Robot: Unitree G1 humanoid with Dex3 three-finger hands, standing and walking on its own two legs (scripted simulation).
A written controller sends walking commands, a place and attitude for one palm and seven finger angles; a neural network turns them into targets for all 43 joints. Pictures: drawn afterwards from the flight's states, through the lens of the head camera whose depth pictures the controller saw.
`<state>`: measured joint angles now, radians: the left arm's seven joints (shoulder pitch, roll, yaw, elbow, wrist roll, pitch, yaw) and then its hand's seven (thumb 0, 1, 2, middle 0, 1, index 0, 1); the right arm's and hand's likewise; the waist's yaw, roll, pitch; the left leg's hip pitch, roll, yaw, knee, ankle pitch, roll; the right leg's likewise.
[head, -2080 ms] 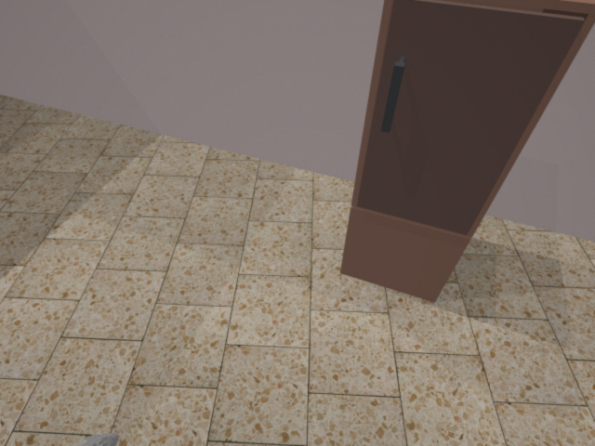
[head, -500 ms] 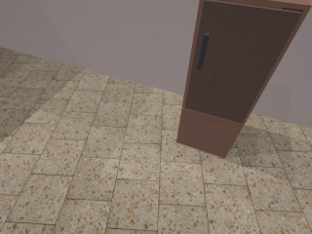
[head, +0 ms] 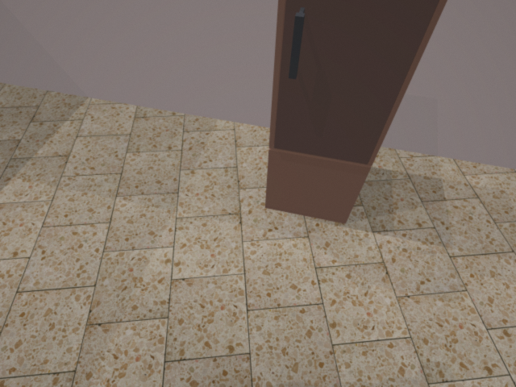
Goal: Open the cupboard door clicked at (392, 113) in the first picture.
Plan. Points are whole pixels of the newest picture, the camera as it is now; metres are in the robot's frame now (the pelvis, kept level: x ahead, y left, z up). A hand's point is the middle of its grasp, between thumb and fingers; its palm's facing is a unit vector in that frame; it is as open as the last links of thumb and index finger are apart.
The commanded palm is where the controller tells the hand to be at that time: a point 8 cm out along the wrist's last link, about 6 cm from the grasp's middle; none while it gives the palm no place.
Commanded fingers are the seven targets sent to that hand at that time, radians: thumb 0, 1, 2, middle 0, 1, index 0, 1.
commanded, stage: turn to face it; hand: left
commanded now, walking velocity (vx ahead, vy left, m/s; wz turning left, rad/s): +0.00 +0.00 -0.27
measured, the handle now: (297, 44) +0.88 -0.05 +0.07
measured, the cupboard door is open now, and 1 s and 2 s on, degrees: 0 0 0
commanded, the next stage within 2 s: take the last steps up to it in 0.10 s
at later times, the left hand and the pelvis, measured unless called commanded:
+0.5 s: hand out of the picture +0.07 +0.16 -0.16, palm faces -0.12 -0.97 -0.20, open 7.4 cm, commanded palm none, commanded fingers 0.00 0.90 0.90 -0.20 -0.30 -0.20 -0.30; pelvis +0.01 -0.02 +0.01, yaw -10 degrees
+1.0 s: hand (195, 322) +0.25 +0.13 -0.16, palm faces -0.21 -0.97 -0.15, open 7.4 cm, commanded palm none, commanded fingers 0.00 0.90 0.90 -0.20 -0.30 -0.20 -0.30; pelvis +0.17 -0.03 +0.02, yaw -14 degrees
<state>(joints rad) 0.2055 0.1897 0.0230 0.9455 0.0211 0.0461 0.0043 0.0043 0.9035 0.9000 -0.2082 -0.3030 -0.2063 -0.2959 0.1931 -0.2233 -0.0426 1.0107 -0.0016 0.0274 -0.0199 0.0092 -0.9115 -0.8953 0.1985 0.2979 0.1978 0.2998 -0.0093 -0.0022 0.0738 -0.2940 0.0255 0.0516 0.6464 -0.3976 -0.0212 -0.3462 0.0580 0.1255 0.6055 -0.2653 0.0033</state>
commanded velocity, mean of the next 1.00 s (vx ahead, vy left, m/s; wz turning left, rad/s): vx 0.24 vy -0.08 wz -0.12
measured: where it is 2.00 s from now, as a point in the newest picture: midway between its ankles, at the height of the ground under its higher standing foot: (309, 354)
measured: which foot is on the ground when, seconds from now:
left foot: down 0.00-0.36, up 0.38-0.68, down 0.70-1.00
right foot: down 0.00-0.04, up 0.06-0.34, down 0.36-0.72, up 0.74-1.00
